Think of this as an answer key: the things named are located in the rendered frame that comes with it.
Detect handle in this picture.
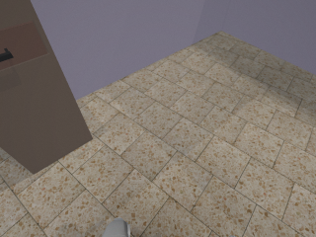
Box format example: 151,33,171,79
0,48,14,62

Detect drawer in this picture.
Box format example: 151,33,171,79
0,21,48,70

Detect cabinet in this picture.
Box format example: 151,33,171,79
0,0,93,174

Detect left robot thigh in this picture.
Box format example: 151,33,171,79
102,219,130,237

